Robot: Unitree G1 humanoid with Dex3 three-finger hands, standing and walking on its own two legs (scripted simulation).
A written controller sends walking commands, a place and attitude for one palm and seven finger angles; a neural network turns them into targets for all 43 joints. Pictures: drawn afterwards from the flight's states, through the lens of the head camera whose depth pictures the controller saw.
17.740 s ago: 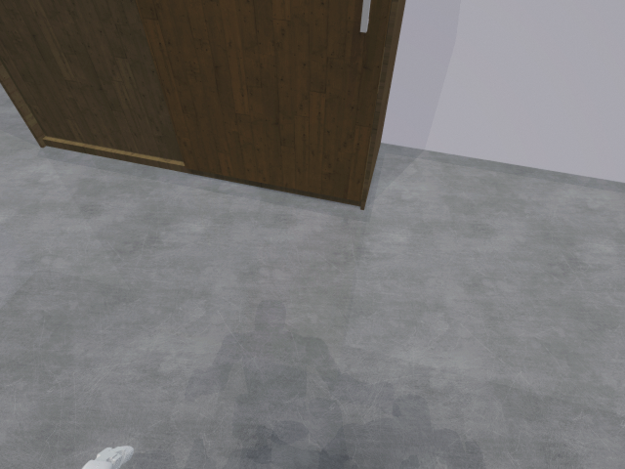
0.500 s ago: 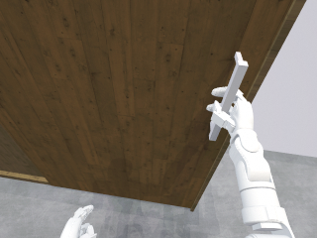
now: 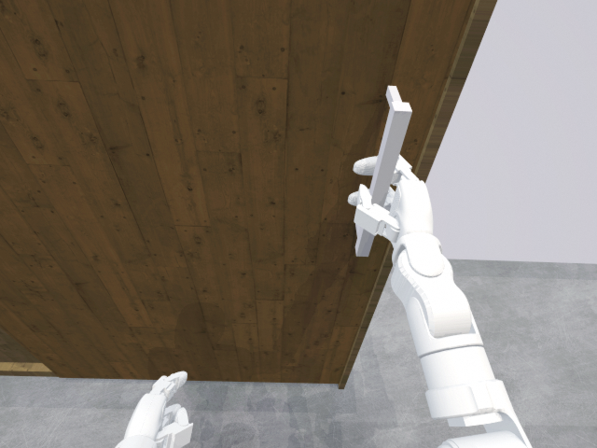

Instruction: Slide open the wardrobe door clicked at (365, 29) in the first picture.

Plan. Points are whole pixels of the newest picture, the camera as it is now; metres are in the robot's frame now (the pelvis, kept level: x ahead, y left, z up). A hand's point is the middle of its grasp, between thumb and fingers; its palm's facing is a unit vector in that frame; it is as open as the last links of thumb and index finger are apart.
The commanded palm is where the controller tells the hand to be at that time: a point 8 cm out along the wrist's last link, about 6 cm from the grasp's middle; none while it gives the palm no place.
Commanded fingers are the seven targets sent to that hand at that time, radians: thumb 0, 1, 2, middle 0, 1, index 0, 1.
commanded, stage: tug the door sideways, standing still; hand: right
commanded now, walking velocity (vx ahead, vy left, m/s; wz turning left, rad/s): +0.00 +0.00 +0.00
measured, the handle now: (375, 182) +0.43 -0.09 +0.16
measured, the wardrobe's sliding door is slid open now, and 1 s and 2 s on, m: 0.00 0.06 0.27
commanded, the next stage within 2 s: step sideways, sliding the door along in 0.38 s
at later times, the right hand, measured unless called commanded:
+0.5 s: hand (343, 211) +0.37 -0.05 +0.15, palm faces +0.01 +1.00 -0.04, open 5.5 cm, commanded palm +0.36 -0.08 +0.15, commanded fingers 0.00 -0.90 -0.90 0.45 1.40 0.45 1.40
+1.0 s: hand (316, 211) +0.38 -0.01 +0.14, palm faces -0.05 +1.00 -0.07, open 5.7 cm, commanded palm +0.37 -0.03 +0.15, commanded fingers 0.00 -0.90 -0.90 0.45 1.40 0.45 1.40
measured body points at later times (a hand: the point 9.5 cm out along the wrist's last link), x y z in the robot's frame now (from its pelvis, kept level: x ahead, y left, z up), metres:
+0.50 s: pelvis -0.03 +0.00 -0.01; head -0.03 +0.01 +0.44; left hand +0.10 +0.22 -0.13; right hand +0.37 -0.10 +0.16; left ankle +0.00 +0.12 -0.74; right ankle -0.05 -0.12 -0.74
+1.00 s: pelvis -0.01 +0.06 -0.02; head +0.05 +0.07 +0.43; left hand +0.17 +0.29 -0.12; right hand +0.38 -0.07 +0.15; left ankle -0.01 +0.14 -0.73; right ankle +0.00 -0.07 -0.74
